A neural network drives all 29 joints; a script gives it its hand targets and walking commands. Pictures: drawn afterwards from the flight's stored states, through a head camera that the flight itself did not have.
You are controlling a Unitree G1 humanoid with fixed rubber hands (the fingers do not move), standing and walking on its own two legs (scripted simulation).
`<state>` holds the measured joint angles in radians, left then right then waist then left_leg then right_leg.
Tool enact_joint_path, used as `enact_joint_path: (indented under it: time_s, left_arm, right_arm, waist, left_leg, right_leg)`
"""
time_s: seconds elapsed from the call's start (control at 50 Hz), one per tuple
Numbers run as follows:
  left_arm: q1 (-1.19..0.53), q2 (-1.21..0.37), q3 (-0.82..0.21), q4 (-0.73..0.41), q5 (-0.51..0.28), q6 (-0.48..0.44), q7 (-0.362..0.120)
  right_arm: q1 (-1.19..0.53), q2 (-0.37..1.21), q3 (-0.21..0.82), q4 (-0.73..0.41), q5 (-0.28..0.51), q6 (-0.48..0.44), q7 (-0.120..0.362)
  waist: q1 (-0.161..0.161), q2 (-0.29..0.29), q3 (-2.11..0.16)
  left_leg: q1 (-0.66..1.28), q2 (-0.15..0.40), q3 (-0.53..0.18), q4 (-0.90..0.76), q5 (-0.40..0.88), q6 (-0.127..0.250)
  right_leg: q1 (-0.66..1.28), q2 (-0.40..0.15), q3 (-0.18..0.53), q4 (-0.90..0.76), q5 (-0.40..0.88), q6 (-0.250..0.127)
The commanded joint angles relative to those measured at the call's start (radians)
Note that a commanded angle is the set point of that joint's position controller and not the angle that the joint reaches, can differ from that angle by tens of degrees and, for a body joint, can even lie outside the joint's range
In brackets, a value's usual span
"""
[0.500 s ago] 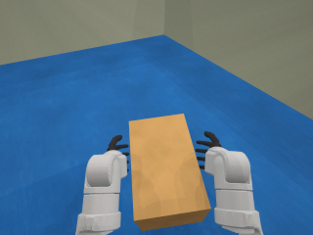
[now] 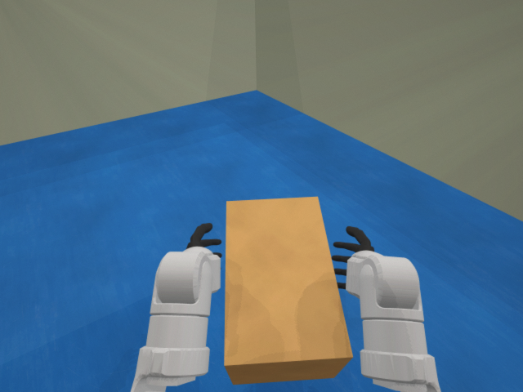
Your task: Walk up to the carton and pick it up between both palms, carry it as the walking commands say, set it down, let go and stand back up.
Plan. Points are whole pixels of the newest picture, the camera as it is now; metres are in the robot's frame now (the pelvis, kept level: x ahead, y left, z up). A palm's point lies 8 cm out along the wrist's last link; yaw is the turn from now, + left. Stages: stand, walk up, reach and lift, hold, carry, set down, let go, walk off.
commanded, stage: carry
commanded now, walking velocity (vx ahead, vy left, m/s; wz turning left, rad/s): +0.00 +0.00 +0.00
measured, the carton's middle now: (277, 285) +0.32 -0.01 +0.03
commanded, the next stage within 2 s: none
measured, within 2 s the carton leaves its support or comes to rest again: neither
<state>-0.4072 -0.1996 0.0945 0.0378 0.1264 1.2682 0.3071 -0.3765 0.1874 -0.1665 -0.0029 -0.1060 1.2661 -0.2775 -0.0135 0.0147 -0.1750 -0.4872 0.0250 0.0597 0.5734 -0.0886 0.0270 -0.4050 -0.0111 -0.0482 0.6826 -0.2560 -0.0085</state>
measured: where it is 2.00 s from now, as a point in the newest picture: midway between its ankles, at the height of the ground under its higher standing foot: outside the picture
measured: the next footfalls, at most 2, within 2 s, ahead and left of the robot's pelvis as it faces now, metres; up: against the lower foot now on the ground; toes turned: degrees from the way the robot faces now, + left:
right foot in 0.42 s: -0.03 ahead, -0.10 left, +0.00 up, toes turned +0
left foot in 0.60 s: -0.05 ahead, +0.10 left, +0.00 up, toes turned +6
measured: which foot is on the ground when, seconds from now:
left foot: down 0.00-0.42, up 0.44-0.58, down 0.60-1.00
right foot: down 0.00-0.28, up 0.30-0.40, down 0.42-1.00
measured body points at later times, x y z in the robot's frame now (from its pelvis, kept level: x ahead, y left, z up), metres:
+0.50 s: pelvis -0.14 -0.02 -0.03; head -0.15 -0.01 +0.42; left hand +0.16 +0.13 +0.04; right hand +0.18 -0.12 +0.03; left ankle +0.05 +0.11 -0.69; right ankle -0.07 -0.10 -0.72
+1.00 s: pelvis -0.24 -0.01 -0.01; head -0.24 -0.01 +0.44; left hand +0.07 +0.13 +0.07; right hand +0.08 -0.12 +0.06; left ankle -0.09 +0.10 -0.71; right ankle -0.08 -0.11 -0.71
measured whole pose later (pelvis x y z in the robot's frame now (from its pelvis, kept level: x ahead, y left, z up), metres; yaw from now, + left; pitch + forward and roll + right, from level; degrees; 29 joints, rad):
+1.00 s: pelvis -0.24 -0.01 -0.01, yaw +2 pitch -2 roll +1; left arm -0.39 -0.19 0.12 -0.08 0.10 1.15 0.26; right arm -0.38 0.19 -0.14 -0.08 -0.09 1.15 -0.26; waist 0.02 -0.02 0.05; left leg -0.54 0.01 0.11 0.70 -0.22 0.08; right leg -0.56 -0.01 -0.03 0.71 -0.19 -0.01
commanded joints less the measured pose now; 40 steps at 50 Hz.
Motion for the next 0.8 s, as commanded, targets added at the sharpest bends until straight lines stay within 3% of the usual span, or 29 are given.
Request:
enact_joint_path:
  time_s: [0.0,0.08,0.14,0.18,0.2,0.22,0.24,0.26,0.28,0.3,0.32,0.34,0.36,0.38,0.4,0.42,0.44,0.46,0.48,0.54,0.56,0.58,0.6,0.62,0.64,0.66,0.68,0.7,0.78]
  left_arm:
    - [-0.546,-1.079,-0.42,-0.176,-0.344,-0.071,-0.253]
    - [-0.561,-1.088,-0.42,-0.194,-0.336,-0.084,-0.258]
    - [-0.578,-1.087,-0.424,-0.201,-0.339,-0.089,-0.268]
    - [-0.583,-1.076,-0.421,-0.187,-0.331,-0.089,-0.273]
    - [-0.612,-1.066,-0.43,-0.207,-0.328,-0.093,-0.272]
    - [-0.607,-1.064,-0.431,-0.208,-0.324,-0.095,-0.272]
    - [-0.596,-1.087,-0.448,-0.218,-0.327,-0.095,-0.273]
    - [-0.615,-1.1,-0.469,-0.227,-0.34,-0.098,-0.273]
    - [-0.637,-1.116,-0.497,-0.226,-0.36,-0.102,-0.278]
    - [-0.638,-1.138,-0.514,-0.235,-0.375,-0.104,-0.278]
    - [-0.575,-1.138,-0.497,-0.193,-0.366,-0.106,-0.275]
    - [-0.537,-1.138,-0.49,-0.177,-0.367,-0.109,-0.277]
    - [-0.478,-1.14,-0.478,-0.161,-0.356,-0.116,-0.276]
    - [-0.487,-1.148,-0.472,-0.197,-0.354,-0.129,-0.275]
    - [-0.534,-1.145,-0.465,-0.25,-0.356,-0.142,-0.278]
    - [-0.539,-1.151,-0.454,-0.283,-0.359,-0.15,-0.281]
    - [-0.59,-1.167,-0.481,-0.319,-0.372,-0.158,-0.282]
    - [-0.618,-1.174,-0.499,-0.357,-0.383,-0.166,-0.287]
    - [-0.636,-1.165,-0.508,-0.367,-0.394,-0.169,-0.29]
    - [-0.635,-0.961,-0.361,-0.114,-0.302,-0.248,-0.311]
    - [-0.63,-1.022,-0.457,-0.284,-0.372,-0.263,-0.314]
    - [-0.591,-0.948,-0.392,-0.176,-0.334,-0.294,-0.321]
    - [-0.614,-0.992,-0.46,-0.327,-0.406,-0.309,-0.316]
    - [-0.563,-1.043,-0.518,-0.334,-0.424,-0.298,-0.32]
    - [-0.553,-1.051,-0.562,-0.361,-0.437,-0.294,-0.331]
    - [-0.662,-1.035,-0.596,-0.417,-0.464,-0.291,-0.33]
    - [-0.691,-1.018,-0.598,-0.413,-0.464,-0.277,-0.323]
    - [-0.622,-1.02,-0.589,-0.395,-0.454,-0.26,-0.316]
    - [-0.48,-1.01,-0.595,-0.342,-0.427,-0.212,-0.313]
  right_arm:
    - [-0.702,1.094,0.536,-0.205,0.393,-0.055,0.243]
    - [-0.732,1.106,0.551,-0.208,0.407,-0.064,0.255]
    - [-0.727,1.104,0.541,-0.189,0.399,-0.074,0.258]
    - [-0.733,1.089,0.528,-0.181,0.389,-0.08,0.257]
    - [-0.71,1.088,0.509,-0.156,0.381,-0.083,0.259]
    - [-0.712,1.089,0.503,-0.155,0.387,-0.087,0.261]
    - [-0.731,1.085,0.499,-0.168,0.388,-0.092,0.262]
    - [-0.719,1.1,0.493,-0.151,0.386,-0.094,0.264]
    - [-0.716,1.103,0.495,-0.154,0.378,-0.101,0.261]
    - [-0.7,1.121,0.504,-0.167,0.377,-0.1,0.26]
    - [-0.687,1.119,0.512,-0.165,0.377,-0.097,0.26]
    - [-0.653,1.122,0.517,-0.154,0.377,-0.094,0.262]
    - [-0.628,1.109,0.521,-0.152,0.375,-0.098,0.266]
    - [-0.627,1.108,0.533,-0.177,0.38,-0.107,0.27]
    - [-0.643,1.105,0.539,-0.2,0.381,-0.114,0.275]
    - [-0.696,1.107,0.56,-0.251,0.392,-0.123,0.28]
    - [-0.703,1.107,0.57,-0.272,0.387,-0.129,0.276]
    - [-0.74,1.11,0.575,-0.326,0.389,-0.144,0.272]
    - [-0.741,1.112,0.573,-0.341,0.389,-0.154,0.268]
    - [-0.723,0.898,0.373,-0.087,0.255,-0.249,0.268]
    - [-0.716,0.953,0.448,-0.261,0.307,-0.266,0.265]
    - [-0.657,0.881,0.371,-0.156,0.253,-0.299,0.266]
    - [-0.655,0.912,0.417,-0.308,0.301,-0.319,0.254]
    - [-0.574,0.972,0.478,-0.313,0.309,-0.312,0.251]
    - [-0.499,1.012,0.512,-0.303,0.305,-0.308,0.248]
    - [-0.536,1.012,0.521,-0.319,0.31,-0.306,0.239]
    - [-0.595,0.992,0.534,-0.357,0.315,-0.295,0.227]
    - [-0.569,0.985,0.539,-0.365,0.317,-0.277,0.218]
    - [-0.463,0.971,0.548,-0.287,0.305,-0.229,0.218]
  waist:
    - [0.014,-0.107,-0.302]
    - [0.011,-0.188,-0.31]
    - [0.004,-0.24,-0.321]
    - [-0.012,-0.212,-0.312]
    - [-0.022,-0.124,-0.311]
    - [-0.026,0.029,-0.319]
    - [-0.007,0.3,-0.31]
    - [0.019,0.388,-0.305]
    - [0.038,0.398,-0.283]
    - [0.059,0.349,-0.295]
    - [0.077,0.302,-0.331]
    - [0.087,0.241,-0.376]
    - [0.098,0.143,-0.4]
    - [0.082,-0.065,-0.393]
    - [0.054,-0.301,-0.384]
    - [0.032,-0.281,-0.29]
    - [0.032,-0.229,-0.317]
    - [0.024,-0.183,-0.327]
    - [0.02,-0.205,-0.333]
    - [0.015,-0.134,-0.421]
    - [0.008,-0.091,-0.465]
    - [0.009,-0.045,-0.517]
    - [0.017,0.076,-0.539]
    - [0.021,0.155,-0.545]
    - [0.022,0.174,-0.531]
    - [0.023,0.188,-0.52]
    - [0.025,0.121,-0.495]
    - [0.031,0.085,-0.489]
    - [0.048,0.104,-0.488]
  left_leg:
    - [0.124,0.055,-0.108,-0.102,-0.406,0.005]
    - [0.19,-0.019,-0.004,0.112,-0.288,-0.002]
    - [0.309,-0.052,0.055,0.282,-0.248,0.013]
    - [0.389,-0.066,0.071,0.263,-0.288,0.025]
    - [0.399,-0.062,0.06,0.19,-0.302,0.031]
    - [0.338,0.003,-0.062,0.06,-0.374,0.047]
    - [0.096,0.148,-0.325,-0.238,-0.656,0.084]
    - [-0.146,0.275,-0.5,-0.436,-0.885,0.116]
    - [-0.313,0.294,-0.44,-0.478,-0.925,0.11]
    - [-0.428,0.249,-0.325,-0.486,-0.856,0.035]
    - [-0.44,0.189,-0.194,-0.433,-0.734,-0.061]
    - [-0.384,0.146,-0.118,-0.326,-0.659,-0.119]
    - [-0.252,0.076,-0.052,-0.172,-0.566,-0.142]
    - [-0.037,0.004,0.006,0.09,-0.424,-0.098]
    - [0.085,-0.027,0.019,0.454,-0.308,-0.05]
    - [-0.039,0.011,-0.061,0.481,-0.25,-0.026]
    - [-0.036,-0.018,-0.094,0.502,-0.233,-0.03]
    - [0.036,-0.017,-0.073,0.576,-0.209,-0.029]
    - [0.093,-0.022,-0.056,0.546,-0.182,-0.016]
    - [0.255,-0.058,0.017,0.188,-0.227,0.037]
    - [0.344,-0.04,0.006,0.011,-0.224,0.046]
    - [0.451,0.037,-0.107,-0.046,-0.181,0.049]
    - [0.537,0.176,-0.268,-0.031,0.156,0.064]
    - [0.568,0.25,-0.314,0.01,0.331,0.137]
    - [0.492,0.265,-0.361,-0.013,0.124,0.185]
    - [0.417,0.254,-0.367,-0.074,-0.094,0.184]
    - [0.342,0.244,-0.333,-0.126,-0.301,0.169]
    - [0.292,0.223,-0.295,-0.15,-0.398,0.143]
    - [0.073,0.184,-0.244,-0.177,-0.565,0.095]
  right_leg:
    - [-0.056,-0.118,0.18,-0.274,-0.451,-0.04]
    - [-0.133,-0.178,0.233,-0.365,-0.506,-0.054]
    - [-0.267,-0.197,0.175,-0.416,-0.502,-0.035]
    - [-0.34,-0.167,0.108,-0.384,-0.512,-0.004]
    - [-0.333,-0.138,0.079,-0.312,-0.504,0.007]
    - [-0.294,-0.074,0.014,-0.098,-0.455,0.008]
    - [-0.155,0.047,-0.07,0.261,-0.322,0.021]
    - [-0.007,0.091,-0.069,0.513,-0.222,0.028]
    - [0.14,0.058,-0.028,0.61,-0.186,0.013]
    - [0.284,0.072,-0.043,0.622,-0.156,-0.002]
    - [0.379,0.07,-0.047,0.497,-0.163,-0.032]
    - [0.402,0.051,-0.011,0.31,-0.236,-0.058]
    - [0.349,0.06,0.019,0.084,-0.333,-0.077]
    - [0.155,0.0,0.144,-0.207,-0.46,-0.099]
    - [-0.054,-0.215,0.459,-0.42,-0.628,-0.146]
    - [-0.081,-0.298,0.583,-0.472,-0.604,-0.138]
    - [-0.126,-0.325,0.582,-0.437,-0.586,-0.183]
    - [-0.193,-0.314,0.52,-0.42,-0.541,-0.18]
    - [-0.204,-0.275,0.43,-0.393,-0.462,-0.145]
    - [-0.05,-0.156,0.203,-0.195,-0.123,-0.092]
    - [-0.002,-0.128,0.16,-0.094,0.043,-0.08]
    - [-0.001,-0.106,0.13,0.014,0.158,-0.057]
    - [-0.083,-0.066,0.102,0.07,0.062,-0.033]
    - [-0.132,-0.021,0.07,0.055,-0.084,-0.009]
    - [-0.118,-0.01,0.065,0.076,-0.164,-0.005]
    - [-0.076,-0.009,0.073,0.107,-0.16,-0.013]
    - [-0.025,0.001,0.07,0.111,-0.131,-0.027]
    - [0.027,-0.001,0.064,0.089,-0.094,-0.039]
    - [0.196,0.013,0.07,0.046,-0.124,-0.072]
